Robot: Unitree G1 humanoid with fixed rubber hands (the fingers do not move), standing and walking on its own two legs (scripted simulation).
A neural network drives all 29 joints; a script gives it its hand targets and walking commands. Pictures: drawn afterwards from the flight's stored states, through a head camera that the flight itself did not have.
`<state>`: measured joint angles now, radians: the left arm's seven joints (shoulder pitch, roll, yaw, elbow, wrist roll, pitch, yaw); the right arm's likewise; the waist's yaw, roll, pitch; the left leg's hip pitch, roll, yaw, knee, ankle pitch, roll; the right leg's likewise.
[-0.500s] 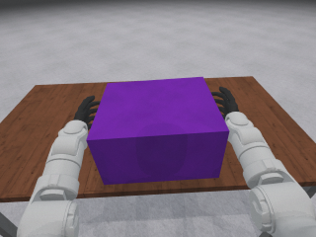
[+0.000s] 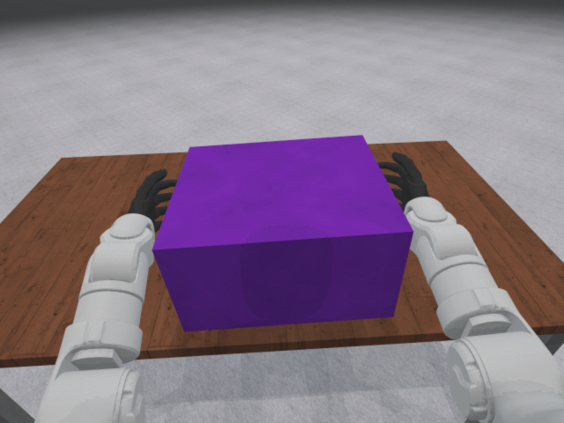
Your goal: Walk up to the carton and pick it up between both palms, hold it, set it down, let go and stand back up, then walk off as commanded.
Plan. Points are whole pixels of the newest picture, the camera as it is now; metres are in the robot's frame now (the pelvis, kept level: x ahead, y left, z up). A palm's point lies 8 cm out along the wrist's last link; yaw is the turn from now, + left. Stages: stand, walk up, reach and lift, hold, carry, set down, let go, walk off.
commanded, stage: reach and lift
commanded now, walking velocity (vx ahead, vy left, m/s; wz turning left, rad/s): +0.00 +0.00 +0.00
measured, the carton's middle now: (281, 224) +0.41 +0.02 +0.13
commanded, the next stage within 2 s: hold in 0.14 s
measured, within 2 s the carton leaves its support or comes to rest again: neither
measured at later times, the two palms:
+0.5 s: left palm (145, 220) +0.37 +0.21 +0.18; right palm (422, 203) +0.38 -0.18 +0.18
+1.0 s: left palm (147, 220) +0.37 +0.21 +0.18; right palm (422, 203) +0.38 -0.18 +0.18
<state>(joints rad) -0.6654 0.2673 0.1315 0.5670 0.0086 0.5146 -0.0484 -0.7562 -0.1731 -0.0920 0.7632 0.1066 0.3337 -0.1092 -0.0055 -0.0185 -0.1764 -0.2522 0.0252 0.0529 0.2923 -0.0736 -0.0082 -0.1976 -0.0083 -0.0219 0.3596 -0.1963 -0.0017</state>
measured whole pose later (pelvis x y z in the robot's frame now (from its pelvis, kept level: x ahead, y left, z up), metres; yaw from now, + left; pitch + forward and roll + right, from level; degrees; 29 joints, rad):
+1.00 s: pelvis +0.00 +0.00 +0.00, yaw +0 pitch +1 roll +0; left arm -0.66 0.25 0.14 0.52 0.03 0.58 -0.05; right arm -0.75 -0.19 -0.09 0.74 0.11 0.38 -0.09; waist -0.02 -0.02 -0.17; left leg -0.24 0.02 0.05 0.29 -0.07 0.00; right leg -0.18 -0.01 -0.02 0.36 -0.19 0.00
